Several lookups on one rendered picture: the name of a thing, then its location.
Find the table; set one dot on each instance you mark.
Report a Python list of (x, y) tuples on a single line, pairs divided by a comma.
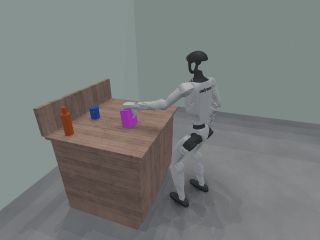
[(109, 171)]

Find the humanoid robot torso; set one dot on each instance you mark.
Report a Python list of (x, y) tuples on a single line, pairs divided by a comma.
[(197, 107)]

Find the right robot upper arm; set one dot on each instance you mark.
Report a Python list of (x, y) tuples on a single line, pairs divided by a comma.
[(215, 94)]

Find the right robot forearm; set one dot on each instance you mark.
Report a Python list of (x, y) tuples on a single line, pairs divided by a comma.
[(212, 113)]

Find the left robot upper arm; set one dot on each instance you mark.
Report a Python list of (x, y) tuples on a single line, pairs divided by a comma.
[(183, 90)]

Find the left robot hand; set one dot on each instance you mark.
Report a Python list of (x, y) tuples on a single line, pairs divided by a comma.
[(128, 105)]

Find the right robot hand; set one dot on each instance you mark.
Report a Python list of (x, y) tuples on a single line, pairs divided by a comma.
[(208, 123)]

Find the humanoid robot head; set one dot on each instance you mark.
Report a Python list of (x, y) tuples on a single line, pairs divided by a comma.
[(197, 57)]

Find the sponge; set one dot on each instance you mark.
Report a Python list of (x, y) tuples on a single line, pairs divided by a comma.
[(127, 118)]

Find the left robot forearm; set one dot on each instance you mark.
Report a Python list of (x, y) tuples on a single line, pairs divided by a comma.
[(152, 105)]

